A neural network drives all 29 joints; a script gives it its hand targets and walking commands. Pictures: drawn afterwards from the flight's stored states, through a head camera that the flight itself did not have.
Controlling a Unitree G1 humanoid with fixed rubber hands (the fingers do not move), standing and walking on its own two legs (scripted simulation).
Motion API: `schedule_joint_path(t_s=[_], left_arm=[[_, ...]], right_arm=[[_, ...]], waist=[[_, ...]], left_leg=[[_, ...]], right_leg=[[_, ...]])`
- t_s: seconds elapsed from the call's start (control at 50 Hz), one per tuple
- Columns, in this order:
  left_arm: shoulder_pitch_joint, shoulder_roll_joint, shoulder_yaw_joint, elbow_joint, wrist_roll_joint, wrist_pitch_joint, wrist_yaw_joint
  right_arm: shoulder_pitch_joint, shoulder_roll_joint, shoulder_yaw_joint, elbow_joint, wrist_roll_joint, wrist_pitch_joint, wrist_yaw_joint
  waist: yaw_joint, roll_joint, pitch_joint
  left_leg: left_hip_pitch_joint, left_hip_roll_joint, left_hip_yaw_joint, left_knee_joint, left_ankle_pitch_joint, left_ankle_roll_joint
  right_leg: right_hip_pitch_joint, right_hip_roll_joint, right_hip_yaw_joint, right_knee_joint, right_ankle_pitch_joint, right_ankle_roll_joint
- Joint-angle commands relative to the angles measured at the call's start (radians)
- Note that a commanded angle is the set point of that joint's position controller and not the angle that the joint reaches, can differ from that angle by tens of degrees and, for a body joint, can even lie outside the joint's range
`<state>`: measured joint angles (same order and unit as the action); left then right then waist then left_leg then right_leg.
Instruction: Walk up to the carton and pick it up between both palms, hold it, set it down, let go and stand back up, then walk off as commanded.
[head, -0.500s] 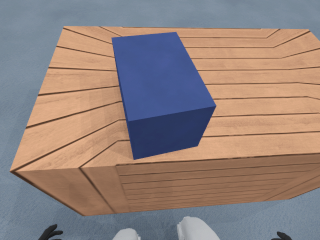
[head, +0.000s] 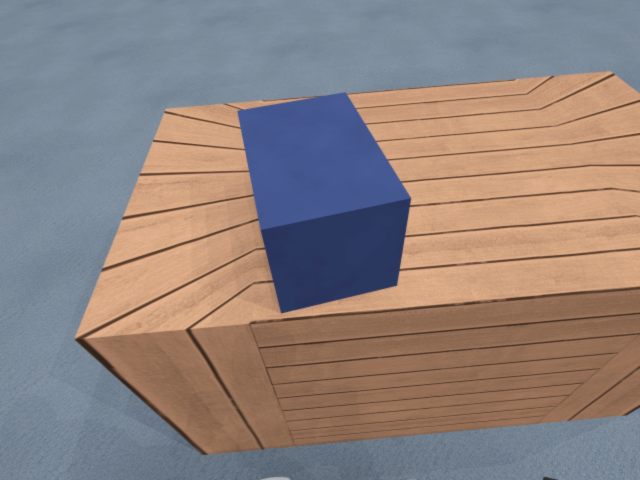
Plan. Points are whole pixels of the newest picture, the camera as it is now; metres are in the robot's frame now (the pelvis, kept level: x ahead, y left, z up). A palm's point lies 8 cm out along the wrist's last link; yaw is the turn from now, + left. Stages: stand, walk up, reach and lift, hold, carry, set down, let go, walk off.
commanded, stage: walk up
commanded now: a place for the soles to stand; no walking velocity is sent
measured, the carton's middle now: (315, 196) +0.53 +0.03 +0.05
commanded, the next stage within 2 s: none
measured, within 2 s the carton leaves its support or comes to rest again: neither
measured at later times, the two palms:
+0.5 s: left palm out of the picture +0.11 +0.32 -0.11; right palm out of the picture +0.11 -0.29 -0.10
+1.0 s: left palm out of the picture +0.14 +0.32 -0.10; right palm (564, 471) +0.15 -0.28 -0.11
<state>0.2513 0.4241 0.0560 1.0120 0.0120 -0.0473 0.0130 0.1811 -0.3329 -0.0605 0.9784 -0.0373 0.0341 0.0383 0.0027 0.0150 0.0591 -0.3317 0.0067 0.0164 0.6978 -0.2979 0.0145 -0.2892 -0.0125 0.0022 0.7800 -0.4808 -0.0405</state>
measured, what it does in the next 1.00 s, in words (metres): shifts its weight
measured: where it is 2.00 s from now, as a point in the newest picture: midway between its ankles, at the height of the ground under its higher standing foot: outside the picture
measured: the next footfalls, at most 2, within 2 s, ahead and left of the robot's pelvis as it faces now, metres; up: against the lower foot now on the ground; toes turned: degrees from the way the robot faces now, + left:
none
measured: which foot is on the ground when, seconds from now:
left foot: down 0.00-1.00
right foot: down 0.00-1.00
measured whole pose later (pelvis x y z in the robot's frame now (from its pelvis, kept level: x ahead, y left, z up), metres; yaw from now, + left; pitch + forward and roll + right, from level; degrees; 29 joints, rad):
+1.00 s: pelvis +0.06 +0.01 +0.01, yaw -2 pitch -3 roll +1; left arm 0.12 0.37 0.01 1.06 0.01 -0.05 0.02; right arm 0.06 -0.35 -0.04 1.04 0.00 -0.02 0.02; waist 0.00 0.01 0.12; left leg -0.22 -0.01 0.04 0.63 -0.35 0.03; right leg -0.19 0.01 0.05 0.65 -0.40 -0.01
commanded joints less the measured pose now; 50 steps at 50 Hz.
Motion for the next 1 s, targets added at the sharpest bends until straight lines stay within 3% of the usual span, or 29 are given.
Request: schedule_joint_path(t_s=[0.0, 0.02, 0.06, 0.08, 0.12, 0.14, 0.16, 0.18, 0.2, 0.22, 0.24, 0.28, 0.34, 0.36, 0.4, 0.46, 0.5, 0.54, 0.58, 0.6, 0.64, 0.68, 0.7, 0.74, 0.8, 0.84, 0.88, 0.9, 0.98], left_arm=[[-0.030, 0.255, 0.064, -0.076, 0.026, -0.040, 0.024], [-0.038, 0.289, 0.070, -0.080, 0.028, -0.044, 0.026], [-0.088, 0.293, 0.064, -0.091, 0.027, -0.040, 0.017], [-0.123, 0.284, 0.057, -0.098, 0.025, -0.035, 0.012], [-0.177, 0.203, 0.029, -0.121, 0.014, -0.023, 0.006], [-0.181, 0.159, 0.015, -0.121, 0.015, -0.017, 0.003], [-0.160, 0.110, 0.001, -0.125, 0.003, -0.010, 0.001], [-0.100, 0.146, 0.011, -0.092, -0.002, -0.008, 0.007], [-0.052, 0.197, 0.027, -0.072, 0.000, -0.005, 0.005], [0.005, 0.194, 0.026, -0.051, 0.000, -0.007, 0.003], [0.024, 0.190, 0.028, -0.038, 0.008, -0.014, 0.002], [0.072, 0.155, 0.023, -0.007, -0.002, -0.027, 0.004], [0.004, 0.207, 0.029, -0.022, 0.005, -0.042, 0.018], [-0.016, 0.231, 0.030, -0.035, 0.002, -0.043, 0.021], [-0.092, 0.228, 0.023, -0.050, -0.003, -0.041, 0.017], [-0.122, 0.163, 0.000, -0.043, -0.011, -0.029, 0.010], [-0.095, 0.146, -0.005, -0.032, -0.009, -0.028, 0.009], [-0.071, 0.162, -0.004, -0.017, -0.007, -0.033, 0.010], [-0.071, 0.182, 0.003, -0.003, 0.000, -0.039, 0.010], [-0.056, 0.208, 0.013, 0.001, -0.001, -0.041, 0.013], [-0.089, 0.226, 0.010, -0.008, 0.002, -0.042, 0.018], [-0.111, 0.214, 0.008, -0.013, -0.008, -0.039, 0.018], [-0.123, 0.204, 0.003, -0.028, -0.004, -0.040, 0.020], [-0.127, 0.183, 0.000, -0.025, -0.011, -0.037, 0.019], [-0.148, 0.169, -0.003, -0.020, -0.004, -0.027, 0.018], [-0.151, 0.184, -0.001, -0.026, -0.002, -0.027, 0.019], [-0.132, 0.176, -0.002, -0.016, -0.001, -0.026, 0.019], [-0.124, 0.173, 0.000, -0.018, -0.001, -0.026, 0.019], [-0.123, 0.199, 0.004, -0.014, 0.004, -0.024, 0.019]], right_arm=[[-0.069, -0.232, -0.054, -0.089, 0.012, -0.033, -0.019], [-0.051, -0.231, -0.055, -0.083, 0.015, -0.035, -0.019], [-0.068, -0.259, -0.071, -0.080, 0.017, -0.046, -0.013], [-0.032, -0.256, -0.070, -0.064, 0.020, -0.054, -0.013], [0.060, -0.240, -0.064, -0.030, 0.018, -0.069, -0.018], [0.089, -0.259, -0.070, -0.020, 0.010, -0.074, -0.025], [0.047, -0.305, -0.070, -0.036, 0.005, -0.086, -0.028], [0.018, -0.336, -0.069, -0.042, 0.010, -0.087, -0.031], [-0.011, -0.351, -0.073, -0.053, 0.015, -0.082, -0.031], [-0.047, -0.352, -0.069, -0.054, 0.013, -0.083, -0.031], [-0.072, -0.317, -0.065, -0.066, 0.015, -0.080, -0.032], [-0.105, -0.257, -0.039, -0.067, 0.020, -0.080, -0.024], [-0.094, -0.216, -0.027, -0.057, 0.039, -0.079, -0.031], [-0.077, -0.221, -0.026, -0.053, 0.034, -0.075, -0.033], [-0.048, -0.232, -0.033, -0.038, 0.022, -0.079, -0.033], [-0.053, -0.268, -0.033, -0.025, 0.030, -0.096, -0.033], [-0.061, -0.275, -0.032, -0.023, 0.032, -0.093, -0.034], [-0.086, -0.267, -0.031, -0.025, 0.038, -0.087, -0.037], [-0.125, -0.243, -0.016, -0.038, 0.048, -0.083, -0.038], [-0.123, -0.233, -0.017, -0.043, 0.048, -0.080, -0.040], [-0.134, -0.220, -0.017, -0.044, 0.037, -0.080, -0.040], [-0.136, -0.230, -0.019, -0.028, 0.031, -0.081, -0.041], [-0.123, -0.231, -0.021, -0.023, 0.039, -0.082, -0.038], [-0.138, -0.244, -0.025, -0.017, 0.035, -0.084, -0.035], [-0.142, -0.246, -0.022, -0.021, 0.043, -0.080, -0.035], [-0.116, -0.258, -0.033, -0.005, 0.039, -0.078, -0.033], [-0.140, -0.253, -0.029, -0.002, 0.043, -0.076, -0.036], [-0.147, -0.259, -0.027, -0.009, 0.042, -0.073, -0.034], [-0.183, -0.251, -0.026, -0.011, 0.037, -0.069, -0.029]], waist=[[0.009, -0.045, 0.081], [0.015, -0.067, 0.068], [0.005, -0.115, 0.066], [-0.024, -0.151, 0.076], [-0.072, -0.150, 0.019], [-0.091, -0.058, 0.026], [-0.062, 0.097, 0.020], [-0.029, 0.097, 0.025], [-0.011, 0.011, 0.014], [0.010, 0.037, 0.022], [0.026, 0.043, 0.044], [0.056, 0.062, -0.021], [0.034, 0.073, -0.070], [0.015, 0.059, -0.089], [-0.017, 0.053, -0.075], [-0.021, 0.076, -0.088], [-0.006, 0.081, -0.100], [0.012, 0.045, -0.099], [0.014, -0.036, -0.088], [0.015, -0.018, -0.103], [0.005, -0.064, -0.109], [0.002, -0.076, -0.088], [-0.012, -0.069, -0.105], [-0.003, -0.063, -0.114], [-0.010, -0.089, -0.101], [-0.019, -0.039, -0.122], [-0.009, -0.058, -0.127], [-0.005, -0.019, -0.120], [0.004, -0.029, -0.077]], left_leg=[[-0.268, 0.008, -0.077, 0.140, -0.188, 0.015], [-0.249, 0.032, -0.089, 0.129, -0.211, 0.024], [-0.100, 0.037, -0.074, 0.143, -0.188, 0.027], [-0.032, 0.046, -0.073, 0.071, -0.151, 0.032], [0.166, 0.024, -0.075, -0.132, -0.031, 0.042], [0.214, 0.083, -0.201, -0.272, -0.052, 0.059], [0.194, 0.215, -0.481, -0.416, -0.200, 0.115], [0.110, 0.315, -0.631, -0.460, -0.315, 0.196], [0.070, 0.323, -0.656, -0.465, -0.417, 0.228], [0.038, 0.330, -0.614, -0.443, -0.421, 0.242], [-0.010, 0.305, -0.512, -0.403, -0.323, 0.223], [0.034, 0.206, -0.303, -0.281, -0.001, 0.140], [0.011, 0.054, -0.089, -0.050, 0.326, 0.022], [0.004, 0.038, -0.085, -0.040, 0.246, 0.019], [0.084, 0.038, -0.106, -0.106, 0.077, 0.035], [0.205, 0.181, -0.254, -0.255, 0.221, 0.121], [0.199, 0.226, -0.288, -0.250, 0.296, 0.179], [0.168, 0.214, -0.216, -0.215, 0.374, 0.159], [0.089, 0.116, -0.110, -0.127, 0.410, 0.088], [0.060, 0.082, -0.061, -0.085, 0.366, 0.055], [0.053, 0.065, -0.059, -0.070, 0.236, 0.038], [0.079, 0.076, -0.076, -0.108, 0.258, 0.048], [0.133, 0.083, -0.084, -0.129, 0.295, 0.058], [0.183, 0.098, -0.082, -0.147, 0.379, 0.077], [0.213, 0.124, -0.110, -0.167, 0.344, 0.110], [0.230, 0.127, -0.111, -0.161, 0.343, 0.107], [0.227, 0.133, -0.126, -0.159, 0.369, 0.117], [0.208, 0.121, -0.107, -0.151, 0.330, 0.113], [0.136, 0.089, -0.083, -0.148, 0.219, 0.088]], right_leg=[[0.087, -0.309, 0.554, -0.549, -0.262, -0.159], [0.057, -0.330, 0.580, -0.540, -0.249, -0.166], [-0.095, -0.313, 0.479, -0.525, -0.244, -0.166], [-0.145, -0.287, 0.426, -0.480, -0.225, -0.156], [-0.202, -0.179, 0.251, -0.352, -0.067, -0.080], [-0.257, -0.114, 0.178, -0.238, -0.003, -0.044], [-0.274, 0.004, 0.044, -0.023, 0.047, 0.012], [-0.213, 0.031, 0.026, 0.051, -0.059, 0.014], [-0.168, 0.008, 0.055, 0.096, -0.118, 0.007], [-0.128, -0.026, 0.058, 0.062, -0.119, 0.003], [-0.072, -0.027, 0.043, -0.037, -0.075, -0.007], [0.037, -0.034, 0.052, -0.257, 0.120, -0.019], [0.164, -0.157, 0.269, -0.362, 0.460, -0.075], [0.172, -0.204, 0.328, -0.342, 0.480, -0.111], [0.052, -0.203, 0.311, -0.314, 0.348, -0.122], [-0.027, -0.045, 0.095, -0.195, 0.324, -0.014], [-0.010, -0.022, 0.072, -0.159, 0.253, -0.008], [0.054, -0.037, 0.083, -0.216, 0.323, -0.012], [0.166, -0.095, 0.171, -0.294, 0.525, -0.043], [0.208, -0.138, 0.225, -0.291, 0.617, -0.075], [0.189, -0.201, 0.297, -0.280, 0.656, -0.116], [0.164, -0.194, 0.256, -0.275, 0.647, -0.103], [0.143, -0.175, 0.235, -0.271, 0.656, -0.086], [0.104, -0.119, 0.166, -0.245, 0.602, -0.050], [0.071, -0.080, 0.129, -0.229, 0.488, -0.024], [0.072, -0.085, 0.134, -0.222, 0.461, -0.034], [0.088, -0.080, 0.128, -0.212, 0.488, -0.028], [0.100, -0.085, 0.141, -0.221, 0.454, -0.038], [0.112, -0.111, 0.193, -0.282, 0.381, -0.062]])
